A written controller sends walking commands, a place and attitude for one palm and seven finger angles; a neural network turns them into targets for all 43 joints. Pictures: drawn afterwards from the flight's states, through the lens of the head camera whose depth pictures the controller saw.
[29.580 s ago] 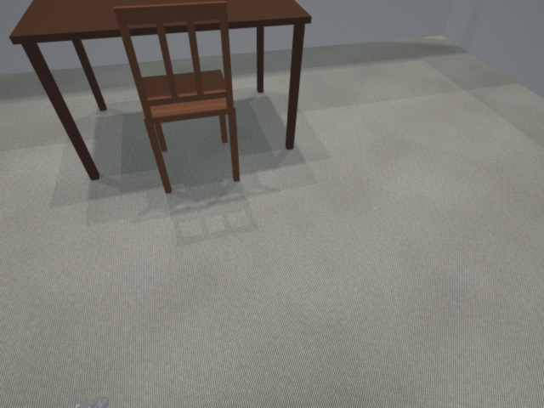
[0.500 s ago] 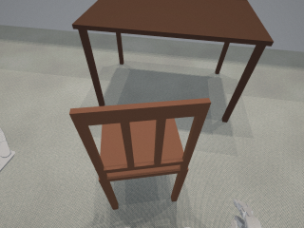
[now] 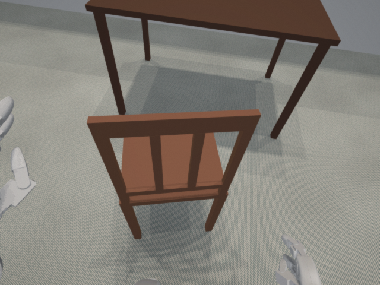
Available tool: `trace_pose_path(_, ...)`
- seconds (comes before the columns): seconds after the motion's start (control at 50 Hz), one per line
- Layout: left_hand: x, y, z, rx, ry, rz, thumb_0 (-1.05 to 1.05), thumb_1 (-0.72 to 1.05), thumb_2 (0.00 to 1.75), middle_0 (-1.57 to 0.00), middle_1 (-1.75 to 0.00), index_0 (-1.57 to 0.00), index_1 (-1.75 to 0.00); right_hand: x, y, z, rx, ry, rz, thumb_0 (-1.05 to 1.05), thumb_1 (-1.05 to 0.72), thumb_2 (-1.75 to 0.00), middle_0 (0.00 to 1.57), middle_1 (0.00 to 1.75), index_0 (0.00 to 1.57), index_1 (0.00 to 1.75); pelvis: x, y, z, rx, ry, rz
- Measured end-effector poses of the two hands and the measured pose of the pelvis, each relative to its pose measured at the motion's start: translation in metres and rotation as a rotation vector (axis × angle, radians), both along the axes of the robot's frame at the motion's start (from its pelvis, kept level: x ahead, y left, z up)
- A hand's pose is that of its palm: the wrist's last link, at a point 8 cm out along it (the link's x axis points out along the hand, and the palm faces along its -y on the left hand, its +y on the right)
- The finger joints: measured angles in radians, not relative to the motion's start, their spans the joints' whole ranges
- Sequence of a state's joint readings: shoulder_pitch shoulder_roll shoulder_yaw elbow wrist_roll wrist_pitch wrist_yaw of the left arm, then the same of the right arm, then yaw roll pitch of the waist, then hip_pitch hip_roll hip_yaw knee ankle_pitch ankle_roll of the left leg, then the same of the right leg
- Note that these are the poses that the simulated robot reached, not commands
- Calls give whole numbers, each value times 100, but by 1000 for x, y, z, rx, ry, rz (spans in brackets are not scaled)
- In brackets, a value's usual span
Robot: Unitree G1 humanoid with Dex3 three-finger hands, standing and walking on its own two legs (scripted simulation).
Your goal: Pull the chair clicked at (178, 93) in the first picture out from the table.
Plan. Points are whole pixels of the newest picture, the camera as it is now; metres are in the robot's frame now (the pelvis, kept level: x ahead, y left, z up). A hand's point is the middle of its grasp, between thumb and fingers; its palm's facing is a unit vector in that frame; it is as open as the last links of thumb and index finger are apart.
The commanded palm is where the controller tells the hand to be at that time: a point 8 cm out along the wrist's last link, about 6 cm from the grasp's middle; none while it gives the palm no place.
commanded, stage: step back with the hand held close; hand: left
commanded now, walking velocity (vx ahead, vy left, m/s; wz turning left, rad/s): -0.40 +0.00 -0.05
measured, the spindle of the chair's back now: (157, 164) +0.43 +0.13 -0.09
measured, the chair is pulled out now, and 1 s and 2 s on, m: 0.58 0.58 0.58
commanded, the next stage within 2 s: stop stepping back and stand still in 0.06 s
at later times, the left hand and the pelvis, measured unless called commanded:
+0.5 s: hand (11, 247) +0.14 +0.24 +0.16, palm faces +0.35 -0.82 -0.46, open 7.4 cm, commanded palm +0.09 +0.28 +0.18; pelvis -0.08 +0.00 -0.01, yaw -5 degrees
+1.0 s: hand (0, 257) +0.13 +0.26 +0.15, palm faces +0.40 -0.83 -0.40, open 7.4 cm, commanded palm none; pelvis -0.09 +0.00 +0.00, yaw -3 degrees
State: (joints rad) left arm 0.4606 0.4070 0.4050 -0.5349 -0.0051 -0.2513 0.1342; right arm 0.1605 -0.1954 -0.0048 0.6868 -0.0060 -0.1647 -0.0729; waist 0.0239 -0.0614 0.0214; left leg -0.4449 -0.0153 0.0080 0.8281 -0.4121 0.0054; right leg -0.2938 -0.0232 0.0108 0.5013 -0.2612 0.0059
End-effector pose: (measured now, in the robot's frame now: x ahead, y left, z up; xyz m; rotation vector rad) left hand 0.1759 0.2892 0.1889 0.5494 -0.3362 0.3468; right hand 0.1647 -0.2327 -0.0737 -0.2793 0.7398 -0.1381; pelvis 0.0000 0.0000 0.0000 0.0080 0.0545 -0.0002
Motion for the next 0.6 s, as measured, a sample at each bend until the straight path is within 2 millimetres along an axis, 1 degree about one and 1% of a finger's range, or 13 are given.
trace_pose_path(0.04, 1, 0, -3, 26, 22, -41, 2, 89, 90, -21, -30, -21, -30, -4, -4, 9, -32, -18, -25, 1, -90, -90, 20, 30, 20, 30, -6, 4, 0, 2, 12, -8)
trace_pose_path(0.1, -2, 1, -6, 91, 43, -110, 2, 89, 90, -22, -30, -21, -30, -11, -9, 14, -54, -59, -65, 1, -90, -90, 20, 30, 20, 30, -20, 7, -6, 4, 4, -25)
trace_pose_path(0.14, -6, -1, -7, 102, 59, -142, 2, 89, 90, -22, -30, -22, -30, -21, -8, 18, -41, -70, -80, 1, -90, -90, 20, 30, 20, 30, -29, 6, -3, 4, -6, -49)
trace_pose_path(0.18, -13, -3, -3, 100, 74, -150, 2, 89, 90, -22, -30, -22, -30, -33, -7, 20, -27, -74, -91, 1, -90, -90, 20, 30, 20, 30, -36, 5, 1, -15, -16, -56)
trace_pose_path(0.26, -32, -10, 13, 127, 64, -140, 2, 89, 90, -22, -30, -22, -30, -62, -5, 16, 25, -62, -110, 1, -90, -90, 20, 30, 20, 30, -47, 0, 3, -40, -39, -65)
trace_pose_path(0.32, -50, -17, 16, 158, 47, -119, 2, 89, 90, -22, -30, -22, -30, -83, -9, 2, 56, -54, -119, 1, -90, -90, 20, 30, 20, 30, -54, -8, -6, -27, -60, -77)
trace_pose_path(0.38, -61, -17, 10, 104, 56, -81, 2, 89, 90, -22, -30, -22, -30, -105, -14, -9, 62, -15, -130, 1, -90, -90, 20, 30, 20, 30, -64, -10, -6, -48, -77, -75)
trace_pose_path(0.46, -71, -10, -6, 16, 78, -28, 1, 89, 90, -22, -30, -22, -30, -136, -24, -15, 30, 34, -157, 1, -90, -90, 20, 30, 20, 30, -74, -7, -7, -44, -74, -83)
trace_pose_path(0.54, -78, -3, -21, -52, 86, -20, 2, 89, 90, -22, -30, -22, -30, -161, -29, -9, -22, 54, -188, 1, -90, -90, 20, 30, 20, 30, -83, -2, -6, -36, -89, -84)
trace_pose_path(0.6, -83, -2, -19, -53, 80, -24, 2, 89, 90, -22, -30, -22, -30, -171, -28, 0, -32, 28, -208, 1, -90, -90, 20, 30, 20, 30, -86, 1, -2, -38, -90, -70)
